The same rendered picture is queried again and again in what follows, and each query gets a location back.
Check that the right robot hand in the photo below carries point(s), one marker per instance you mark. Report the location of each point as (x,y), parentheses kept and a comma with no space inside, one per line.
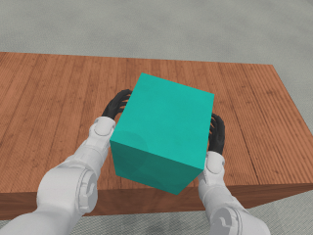
(217,137)

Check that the right robot forearm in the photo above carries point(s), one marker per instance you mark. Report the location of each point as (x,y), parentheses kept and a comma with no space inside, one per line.
(212,189)

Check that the left robot hand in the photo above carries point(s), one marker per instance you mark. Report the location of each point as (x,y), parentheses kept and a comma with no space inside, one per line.
(114,106)

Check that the robot right upper arm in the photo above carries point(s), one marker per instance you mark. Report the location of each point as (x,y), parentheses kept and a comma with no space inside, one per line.
(231,221)

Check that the robot left upper arm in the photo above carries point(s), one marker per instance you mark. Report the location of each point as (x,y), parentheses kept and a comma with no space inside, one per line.
(64,196)

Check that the carton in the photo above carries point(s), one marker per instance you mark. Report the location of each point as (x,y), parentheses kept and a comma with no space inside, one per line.
(161,137)

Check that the left robot forearm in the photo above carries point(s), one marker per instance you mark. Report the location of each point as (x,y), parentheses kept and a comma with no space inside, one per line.
(93,151)

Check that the pedestal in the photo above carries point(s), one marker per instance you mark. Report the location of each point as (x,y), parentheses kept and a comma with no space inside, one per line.
(48,103)

